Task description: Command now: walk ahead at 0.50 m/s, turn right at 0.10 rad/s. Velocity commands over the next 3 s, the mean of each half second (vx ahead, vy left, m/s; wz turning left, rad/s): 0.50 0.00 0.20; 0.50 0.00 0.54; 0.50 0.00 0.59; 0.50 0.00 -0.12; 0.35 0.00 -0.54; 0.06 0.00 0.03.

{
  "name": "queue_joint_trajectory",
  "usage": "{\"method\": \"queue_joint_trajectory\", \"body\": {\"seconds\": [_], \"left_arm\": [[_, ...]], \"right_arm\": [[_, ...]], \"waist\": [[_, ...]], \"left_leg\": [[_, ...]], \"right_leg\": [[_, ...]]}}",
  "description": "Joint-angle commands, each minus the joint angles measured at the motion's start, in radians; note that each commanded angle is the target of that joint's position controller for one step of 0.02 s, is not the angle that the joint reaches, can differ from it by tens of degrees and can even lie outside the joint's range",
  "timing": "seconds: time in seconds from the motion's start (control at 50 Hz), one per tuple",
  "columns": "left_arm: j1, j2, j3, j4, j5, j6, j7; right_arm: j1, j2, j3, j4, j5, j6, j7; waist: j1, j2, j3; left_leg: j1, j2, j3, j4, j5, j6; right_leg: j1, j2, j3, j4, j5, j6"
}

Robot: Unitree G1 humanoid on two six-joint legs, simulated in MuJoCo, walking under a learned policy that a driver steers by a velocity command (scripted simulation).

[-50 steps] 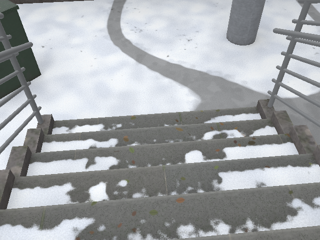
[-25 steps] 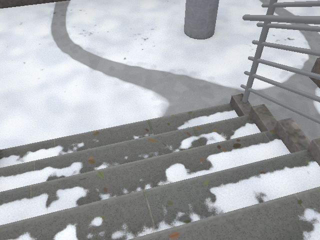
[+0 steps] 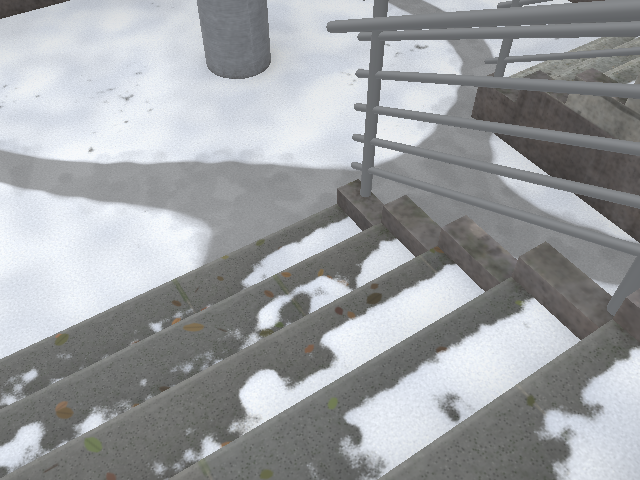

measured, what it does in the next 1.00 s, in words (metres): goes down, turning left: right foot, then left foot 0.16 m lower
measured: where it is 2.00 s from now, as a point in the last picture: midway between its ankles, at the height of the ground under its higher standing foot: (178, 393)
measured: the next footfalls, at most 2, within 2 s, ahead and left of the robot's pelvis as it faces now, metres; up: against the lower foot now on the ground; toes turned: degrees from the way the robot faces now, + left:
right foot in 0.02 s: +0.10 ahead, -0.13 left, +0.00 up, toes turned -3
left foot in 0.38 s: +0.30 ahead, +0.10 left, -0.16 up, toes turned +8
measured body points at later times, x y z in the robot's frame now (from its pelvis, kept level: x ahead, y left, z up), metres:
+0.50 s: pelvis +0.26 +0.03 -0.15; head +0.26 +0.04 +0.30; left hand +0.22 +0.26 -0.30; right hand +0.31 -0.23 -0.28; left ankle +0.26 +0.10 -0.87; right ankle +0.19 -0.12 -0.63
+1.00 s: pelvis +0.55 +0.01 -0.31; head +0.55 +0.02 +0.14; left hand +0.53 +0.27 -0.44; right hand +0.60 -0.21 -0.45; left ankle +0.42 +0.11 -0.78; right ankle +0.64 -0.05 -1.03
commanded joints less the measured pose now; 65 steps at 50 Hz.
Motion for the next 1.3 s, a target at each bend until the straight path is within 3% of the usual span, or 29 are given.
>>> {"method": "queue_joint_trajectory", "body": {"seconds": [0.02,0.04,0.06,0.08,0.1,0.12,0.14,0.16,0.2,0.26,0.34,0.38,0.4,0.42,0.46,0.52,0.56,0.62,0.7,0.72,0.78,0.84,0.88,0.9,0.92,0.96,1.02,1.16,1.3], "left_arm": [[0.221,0.134,0.065,0.005,-0.009,-0.026,0.007],[0.469,0.205,0.107,0.096,-0.005,-0.039,0.034],[0.598,0.253,0.110,0.141,-0.006,-0.049,0.063],[0.682,0.209,0.085,0.176,0.014,-0.068,0.061],[0.579,0.186,0.085,0.189,0.005,-0.092,0.058],[0.418,0.213,0.104,0.202,-0.123,-0.028,0.104],[0.338,0.154,0.081,0.164,-0.113,0.001,0.113],[0.283,-0.084,-0.004,0.156,-0.022,-0.025,0.080],[0.125,-0.101,-0.027,0.068,0.016,-0.060,0.096],[0.224,0.071,-0.005,0.104,0.026,-0.090,0.108],[0.394,0.150,0.000,0.183,-0.009,-0.042,0.083],[0.351,0.220,0.025,0.194,0.016,-0.014,0.040],[0.430,0.181,0.028,0.245,0.035,-0.014,0.008],[0.581,-0.027,-0.019,0.221,0.020,-0.019,-0.020],[0.189,0.133,0.009,0.000,-0.053,-0.056,-0.004],[0.243,0.087,-0.003,0.052,0.009,-0.051,0.072],[0.128,0.044,-0.009,0.033,0.036,-0.028,0.076],[0.192,0.020,-0.031,0.043,0.024,-0.015,0.051],[-0.177,0.066,-0.034,-0.054,0.054,-0.019,0.043],[-0.211,0.062,-0.042,-0.038,0.053,-0.020,0.037],[-0.106,0.066,-0.044,-0.072,-0.002,0.000,0.034],[0.030,0.121,-0.020,-0.029,-0.002,-0.003,0.040],[0.512,0.257,0.058,0.132,-0.023,-0.040,0.051],[0.555,0.304,0.075,0.126,-0.004,-0.036,0.026],[0.500,0.311,0.076,0.091,0.013,-0.020,0.000],[0.290,0.140,0.031,0.054,0.012,-0.007,0.013],[0.270,-0.034,-0.011,0.109,0.014,-0.055,0.063],[0.352,0.095,-0.003,0.216,0.046,-0.094,0.087],[0.680,-0.085,-0.058,0.378,0.060,-0.085,0.125]], "right_arm": [[-0.155,-0.281,-0.064,-0.094,0.004,-0.009,0.030],[-0.286,-0.342,-0.095,-0.146,0.020,-0.007,0.058],[-0.247,-0.204,-0.078,-0.173,0.015,-0.005,0.087],[-0.257,-0.109,-0.055,-0.217,0.056,-0.009,0.104],[-0.402,-0.053,-0.046,-0.325,0.076,-0.011,0.089],[-0.276,-0.160,-0.100,-0.239,0.121,0.033,0.011],[-0.243,-0.151,-0.101,-0.224,0.110,0.069,-0.019],[-0.341,-0.070,-0.060,-0.268,-0.018,0.059,0.013],[-0.162,0.013,-0.034,-0.186,-0.072,0.060,0.036],[-0.260,-0.112,-0.077,-0.208,0.032,0.023,0.049],[-0.457,-0.162,-0.077,-0.285,-0.002,0.047,0.036],[-0.175,-0.232,-0.117,-0.183,0.033,0.037,0.013],[0.033,-0.308,-0.152,-0.114,0.010,0.037,0.017],[0.107,-0.408,-0.162,-0.100,0.020,0.036,0.026],[0.008,-0.339,-0.156,-0.135,0.022,0.014,0.045],[-0.277,-0.074,-0.038,-0.174,-0.003,0.005,0.056],[-0.364,-0.097,-0.026,-0.209,0.055,-0.018,0.040],[-0.244,-0.192,-0.028,-0.177,0.016,-0.020,0.054],[0.140,-0.080,-0.015,-0.071,0.040,-0.015,-0.017],[0.110,-0.021,-0.003,-0.096,0.048,-0.006,-0.022],[-0.104,-0.162,-0.022,-0.173,-0.003,0.022,0.047],[-0.123,-0.171,-0.031,-0.192,0.047,0.025,0.042],[-0.064,-0.122,-0.017,-0.157,0.013,0.031,0.093],[0.191,0.035,0.004,-0.105,0.035,0.032,0.103],[0.135,-0.032,0.000,-0.180,0.062,0.038,0.103],[-0.169,-0.097,-0.022,-0.266,0.052,0.057,0.055],[-0.127,-0.007,0.002,-0.244,0.035,0.068,0.049],[-0.319,-0.075,-0.037,-0.272,0.015,0.038,0.102],[-0.574,-0.054,-0.019,-0.323,0.033,0.065,0.088]], "waist": [[0.211,0.101,0.053],[0.327,0.009,-0.010],[0.327,-0.211,-0.197],[0.305,-0.115,-0.216],[0.268,-0.090,0.003],[0.134,-0.048,0.110],[0.107,-0.015,0.160],[0.098,0.075,0.130],[0.008,-0.047,0.133],[0.048,-0.030,0.102],[0.098,-0.016,0.218],[-0.021,0.010,0.137],[-0.090,0.174,0.026],[0.009,0.289,-0.233],[-0.107,0.095,0.009],[0.117,-0.072,0.175],[0.095,0.005,0.155],[0.124,0.007,0.070],[-0.120,0.034,0.105],[-0.133,-0.004,0.122],[0.013,0.053,0.156],[0.071,-0.010,0.183],[0.209,-0.098,-0.047],[0.092,-0.256,-0.340],[0.135,-0.174,-0.336],[0.147,0.016,-0.011],[-0.001,-0.012,0.169],[0.030,-0.022,0.076],[0.190,-0.004,0.220]], "left_leg": [[-0.384,0.184,-0.090,0.143,1.287,0.159],[-0.589,0.112,-0.065,0.451,1.124,0.131],[-0.747,-0.006,-0.086,0.922,0.250,0.054],[-0.861,-0.089,-0.279,1.011,-0.086,0.046],[-1.013,-0.056,-0.358,0.911,-0.006,0.046],[-0.980,0.024,-0.330,0.816,0.073,0.012],[-0.860,0.039,-0.337,0.723,0.073,-0.007],[-0.783,0.099,-0.325,0.658,0.186,0.008],[-0.417,0.098,-0.280,0.373,0.785,0.052],[-0.041,0.001,-0.105,0.219,1.051,-0.054],[-0.182,0.072,-0.172,-0.123,0.759,-0.016],[0.098,0.005,-0.078,-0.273,0.865,0.034],[0.322,0.048,-0.161,-0.217,1.056,0.166],[0.657,0.241,-0.447,0.102,1.584,0.411],[0.573,0.362,-0.762,-0.086,0.830,0.401],[-0.199,0.273,-0.625,-0.203,0.473,0.321],[-0.533,0.135,-0.483,-0.279,0.382,0.331],[-0.710,0.052,-0.432,-0.059,0.589,0.286],[0.106,0.096,-0.751,0.246,0.323,0.296],[0.026,0.050,-0.712,0.282,0.215,0.257],[-0.744,-0.002,-0.655,0.198,0.038,0.241],[-0.568,-0.057,-0.676,0.395,0.071,0.179],[-0.664,-0.119,-0.546,0.921,0.356,0.044],[-0.922,-0.175,-0.381,1.471,-0.202,0.000],[-1.121,-0.163,-0.341,1.614,-0.178,0.002],[-1.225,-0.020,-0.327,1.467,0.144,-0.005],[-0.931,0.152,-0.332,0.982,0.517,0.066],[-0.767,0.109,-0.321,0.610,0.769,0.062],[-1.101,0.152,-0.376,0.150,1.080,0.041]], "right_leg": [[0.568,0.126,-0.147,-0.049,-0.053,-0.011],[0.884,0.161,-0.159,-0.195,0.039,-0.045],[1.135,-0.124,0.220,-0.368,0.324,-0.281],[1.129,-0.256,0.507,-0.449,0.602,-0.401],[0.907,-0.329,0.616,-0.509,0.284,-0.393],[0.784,-0.335,0.546,-0.465,0.358,-0.274],[0.546,-0.345,0.497,-0.477,0.297,-0.233],[0.322,-0.290,0.381,-0.465,-0.051,-0.259],[-0.067,-0.095,0.086,-0.413,-0.234,-0.138],[-0.251,-0.042,-0.089,-0.323,-0.477,-0.047],[0.155,-0.236,0.136,-0.142,-0.431,-0.062],[0.217,-0.192,0.076,0.161,-0.126,-0.042],[0.129,-0.068,-0.008,0.618,-0.130,0.025],[-0.154,0.054,-0.033,1.054,-0.641,0.088],[-0.703,0.019,0.115,0.945,-0.515,0.104],[-0.378,-0.165,0.228,0.412,-0.033,0.019],[-0.002,-0.131,0.097,0.041,0.181,0.048],[0.292,-0.042,-0.021,0.116,0.240,0.090],[-0.547,-0.064,0.146,-0.253,0.308,0.126],[-0.465,-0.087,0.160,-0.465,0.510,0.105],[0.362,-0.039,0.016,-0.418,0.574,0.081],[0.553,-0.011,0.006,-0.724,0.436,0.057],[1.092,-0.138,0.031,-0.614,0.567,-0.091],[1.444,-0.346,0.171,-0.235,1.132,-0.311],[1.379,-0.451,0.384,-0.363,0.891,-0.369],[0.843,-0.403,0.380,-0.634,-0.167,-0.238],[0.303,-0.273,0.166,-0.748,-0.107,-0.131],[0.391,-0.286,-0.028,-0.715,0.320,-0.156],[0.813,-0.297,-0.033,-0.616,0.137,-0.130]]}}
Over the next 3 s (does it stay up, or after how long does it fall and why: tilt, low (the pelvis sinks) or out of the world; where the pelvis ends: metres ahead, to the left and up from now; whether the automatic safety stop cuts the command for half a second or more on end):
stays up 1.32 0.62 -0.80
